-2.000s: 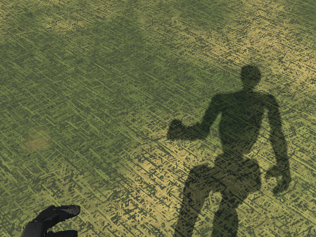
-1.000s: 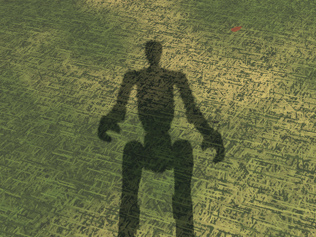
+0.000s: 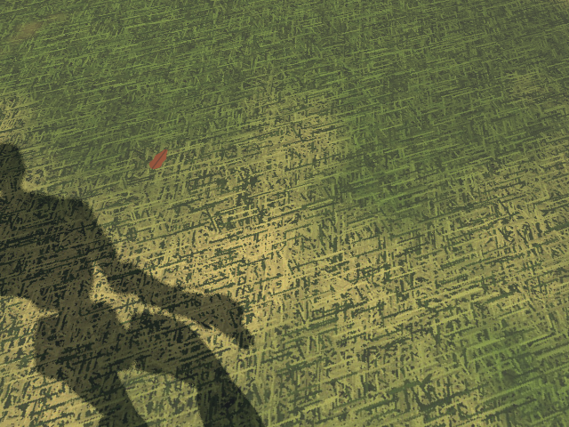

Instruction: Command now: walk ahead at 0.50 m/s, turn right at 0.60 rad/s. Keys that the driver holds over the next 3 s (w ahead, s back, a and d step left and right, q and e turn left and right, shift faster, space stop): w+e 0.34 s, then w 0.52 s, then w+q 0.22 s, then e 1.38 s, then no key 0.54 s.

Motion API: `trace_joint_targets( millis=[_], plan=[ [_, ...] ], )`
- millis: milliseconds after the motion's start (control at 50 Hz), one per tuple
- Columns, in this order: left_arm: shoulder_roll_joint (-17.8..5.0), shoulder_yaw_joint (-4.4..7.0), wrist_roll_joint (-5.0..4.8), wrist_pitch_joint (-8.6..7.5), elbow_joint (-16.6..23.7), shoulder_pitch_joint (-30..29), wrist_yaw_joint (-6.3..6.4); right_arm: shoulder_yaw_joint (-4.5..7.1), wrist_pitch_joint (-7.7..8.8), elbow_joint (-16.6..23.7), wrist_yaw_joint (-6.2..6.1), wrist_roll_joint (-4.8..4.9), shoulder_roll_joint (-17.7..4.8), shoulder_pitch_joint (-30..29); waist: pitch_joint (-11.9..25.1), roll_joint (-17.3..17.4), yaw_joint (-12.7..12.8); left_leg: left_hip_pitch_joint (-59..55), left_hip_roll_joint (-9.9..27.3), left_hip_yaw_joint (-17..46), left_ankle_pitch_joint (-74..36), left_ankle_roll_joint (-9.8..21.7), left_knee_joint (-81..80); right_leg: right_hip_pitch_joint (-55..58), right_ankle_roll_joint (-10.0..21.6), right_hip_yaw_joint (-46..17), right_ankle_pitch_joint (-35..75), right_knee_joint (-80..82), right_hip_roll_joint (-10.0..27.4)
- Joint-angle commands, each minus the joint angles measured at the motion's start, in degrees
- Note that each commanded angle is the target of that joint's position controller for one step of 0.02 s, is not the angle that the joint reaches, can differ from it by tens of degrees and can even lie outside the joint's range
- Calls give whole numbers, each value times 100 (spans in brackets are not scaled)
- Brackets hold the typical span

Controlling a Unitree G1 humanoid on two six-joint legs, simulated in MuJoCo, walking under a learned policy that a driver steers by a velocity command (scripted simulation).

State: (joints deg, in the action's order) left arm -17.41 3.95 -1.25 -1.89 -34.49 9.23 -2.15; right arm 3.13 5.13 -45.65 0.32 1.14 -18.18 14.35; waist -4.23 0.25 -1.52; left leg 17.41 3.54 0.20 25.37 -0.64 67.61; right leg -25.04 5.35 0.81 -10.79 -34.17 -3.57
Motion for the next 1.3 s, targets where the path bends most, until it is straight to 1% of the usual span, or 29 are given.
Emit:
trace_joint_targets(
  millis=[20, 100, 200, 300, 360, 380, 400, 420, 440, 460, 500, 540, 600, 660, 740, 800, 840, 860, 880, 900, 920, 940, 980, 1000, 1080, 1140, 1180, 1240, 1300],
  plan=[
    [-746, 221, 59, -126, 248, 551, 64, 149, 252, 679, -28, -122, -764, -377, 871, -203, 240, 2297, 339, 450, -664, 16, -42, 2421, 1156, -2496, 695, 1835, 1499],
    [-779, 214, 76, -166, 185, 454, 183, 110, 46, 661, -24, -212, -524, -345, 665, -277, 28, 1794, 277, 290, -1165, -294, -881, 1357, 1188, -1896, 1552, 2114, 1207],
    [-916, 254, 19, -106, -64, 850, 305, -24, 62, 926, 36, -168, -238, -1456, 387, -435, 436, 1383, -115, 257, -2854, -398, -2998, 963, 807, -1542, 850, 2022, 833],
    [-873, 257, -39, -55, -289, 1168, 329, 79, 158, 1068, 138, -68, -522, -1742, 359, -581, 488, 979, -284, 503, -2716, -194, -3813, 1465, 636, -2264, 291, 1454, 1114],
    [-698, 213, 8, -1, -299, 1048, 331, 217, 215, 861, 112, -87, -688, -891, 608, -752, 35, -85, -330, 292, -2206, 130, -4141, 1578, 395, -2370, 699, 682, 964],
    [-369, 93, 57, -15, -274, 1109, 309, 287, 249, 772, 84, -193, -876, -220, 1218, -492, -243, -1255, 199, 698, -2143, 430, -4040, 1270, 197, -2028, 633, -432, 665],
    [-2, -25, 16, -53, -229, 1821, 309, 392, 229, 676, 58, -305, -1329, 476, 2104, 776, -147, -3289, 1440, 2654, -1487, 1219, -4168, -315, -241, -1318, -887, -2369, -61],
    [-202, -36, -110, -101, -235, 2111, 318, 430, 159, 417, 141, -152, -1286, 881, 2273, 1927, -147, -3734, 2047, 4779, 381, 1708, -5003, -1611, -409, -1097, -2331, -3619, -139],
    [-709, 85, -139, -98, -291, 1607, 321, 298, 144, 512, 141, -60, -794, 594, 1439, 1080, -290, -3123, 1840, 4401, 1174, 1498, -5243, -2035, -436, -1267, -1912, -4074, 153],
    [-820, 114, -71, -82, -182, 1006, 325, 228, 96, 554, 120, -92, -594, 275, 873, 629, -297, -2415, 1600, 3506, 702, 1286, -5240, -2039, -432, -1036, -1470, -4068, 351],
    [-646, 108, 56, -107, -63, 572, 295, 129, 68, 527, 98, -188, -372, -91, 351, 462, -64, -1335, 1137, 2413, -545, 1202, -5444, -1689, -400, -913, -937, -3443, 671],
    [-411, 61, 33, -107, -127, 712, 247, 95, 99, 460, 85, -172, -283, -119, 389, 655, 97, -996, 900, 1861, -1268, 1196, -5637, -1277, -405, -736, -750, -2989, 810],
    [-203, -35, 98, -130, -24, 365, 223, 158, 124, 316, 61, -86, -547, 47, 337, 528, 51, -958, 943, 1397, -2049, 1375, -5871, -1372, -505, -517, -315, -2119, 913],
    [-75, -118, 97, -199, 66, -161, 160, 189, 68, 207, 38, -43, -719, 185, 294, 430, -119, -946, 823, 878, -2408, 1277, -5944, -1122, -550, -357, 578, -978, 890],
    [-116, -128, 24, -247, 200, -810, 67, 195, -17, -4, 36, 25, -844, 598, 186, 435, -348, -1080, 863, 621, -2486, 1155, -5854, -682, -563, -176, 1147, -56, 698],
    [-234, -92, 6, -274, 308, -1029, 1, 217, -111, -135, 20, 61, -931, 746, 105, 486, -292, -1511, 1099, 689, -2726, 1042, -5621, -572, -373, -162, 772, 335, 618],
    [-418, 6, 40, -288, 184, -544, 3, 232, -177, -159, -11, 80, -1013, 639, 366, 490, 96, -1601, 1038, 509, -3847, 880, -4984, 294, -171, 23, 615, 685, 428],
    [-650, 139, 75, -276, -54, 184, 44, 187, -190, -162, -23, 67, -901, 665, 843, 373, 441, -1400, 767, 246, -4520, 737, -4078, 1393, -11, 111, 625, 794, 320],
    [-1019, 266, 146, -258, -227, 1190, 113, 54, -166, -27, -26, -44, -611, 636, 1623, -37, 876, -360, 487, 65, -3572, 511, -2509, 3079, 334, -799, 665, 611, 1176],
    [-1549, 366, 185, -206, -291, 1547, 145, -152, -62, 143, -15, -98, 37, 1182, 2285, -1522, 654, 1848, -479, -172, -130, 113, -427, 4780, 1148, -3317, -266, 1078, 2602],
    [-1052, 251, 127, -203, -307, 1645, 144, -39, 27, 60, 0, 34, -458, 983, 2336, -1259, 869, 2501, -381, 598, 737, 132, 409, 4608, 1233, -4048, -1017, 1538, 2692],
    [-817, 156, 106, -229, -328, 1325, 146, 66, 68, 205, 23, 158, -757, 549, 1508, -973, 820, 2855, -118, 634, 308, 189, 566, 3989, 1001, -3194, -855, 1627, 2503],
    [-487, 56, 152, -277, -337, 694, 124, 82, 34, 262, 11, 62, -651, 143, 791, -570, 508, 2554, 256, 502, -530, 156, 71, 2744, 749, -2033, -122, 1966, 2026],
    [-347, 20, 190, -329, -348, 493, 114, 106, -43, 227, 10, 40, -596, 226, 655, -639, 318, 2235, 379, 563, -789, 130, -97, 2319, 668, -1650, 240, 2160, 1872],
    [-416, 91, 216, -499, -575, 325, 133, 78, -280, 231, -5, 44, -249, 249, 360, -417, 77, 2085, 392, 654, -1426, -40, -495, 1703, 683, -699, 1156, 2649, 1818],
    [-517, 87, 170, -449, -803, 374, 181, 13, -227, 443, 17, -129, -92, -229, 187, -264, 33, 1851, 267, 369, -2144, -90, -1812, 1508, 648, -119, 2894, 2488, 1516],
    [-598, 87, 101, -377, -919, 509, 217, -79, -146, 555, 84, -186, 87, -724, 194, -282, 223, 1369, 106, 18, -2776, -69, -2780, 1414, 546, 107, 3376, 2371, 1285],
    [-832, 137, 38, -254, -1189, 933, 240, -57, -94, 684, 160, -158, -56, -1131, 341, -322, 370, 1161, -130, 65, -3026, -12, -3482, 1987, 481, -184, 3399, 1986, 1438],
    [-934, 183, -22, -131, -1279, 823, 289, 58, -59, 665, 148, -203, -406, -961, 539, -502, 126, 794, -237, 183, -2731, 209, -4002, 2384, 264, -585, 3196, 1250, 1521]
  ],
)
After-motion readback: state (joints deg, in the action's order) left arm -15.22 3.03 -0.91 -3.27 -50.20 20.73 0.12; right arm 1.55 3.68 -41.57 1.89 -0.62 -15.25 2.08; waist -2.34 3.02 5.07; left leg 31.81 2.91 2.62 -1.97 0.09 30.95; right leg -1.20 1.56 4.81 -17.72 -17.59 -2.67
